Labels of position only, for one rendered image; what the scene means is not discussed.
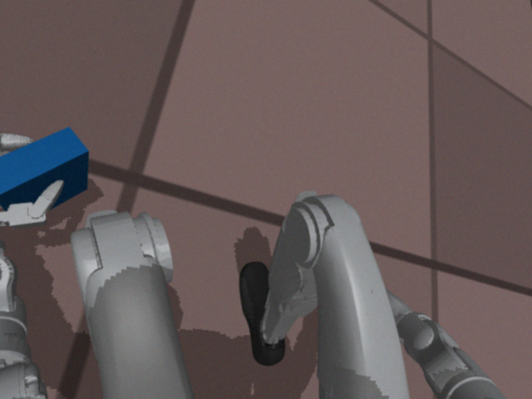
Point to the carton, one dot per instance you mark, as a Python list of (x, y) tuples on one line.
[(26, 172)]

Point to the right robot hand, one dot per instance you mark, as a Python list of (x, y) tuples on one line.
[(399, 308)]

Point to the left robot hand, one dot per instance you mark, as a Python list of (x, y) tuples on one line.
[(27, 215)]

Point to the left robot arm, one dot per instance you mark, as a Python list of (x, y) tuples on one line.
[(19, 376)]

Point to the right robot arm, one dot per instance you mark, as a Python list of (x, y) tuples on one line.
[(450, 372)]

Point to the right robot foot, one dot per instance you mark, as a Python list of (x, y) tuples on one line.
[(253, 288)]

